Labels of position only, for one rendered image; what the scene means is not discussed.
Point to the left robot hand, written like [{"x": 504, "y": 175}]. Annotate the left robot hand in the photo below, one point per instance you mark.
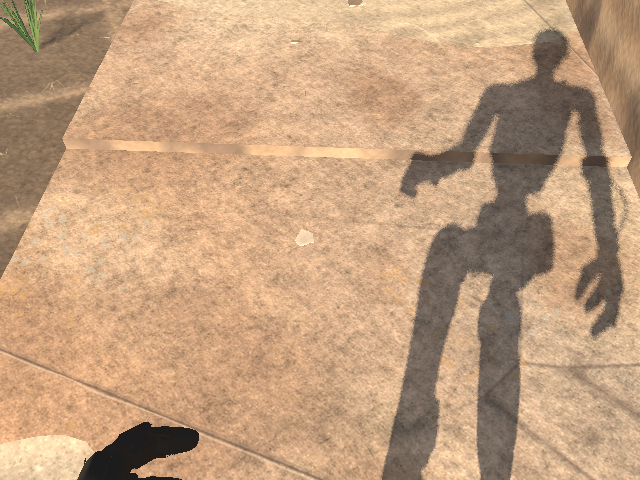
[{"x": 135, "y": 448}]

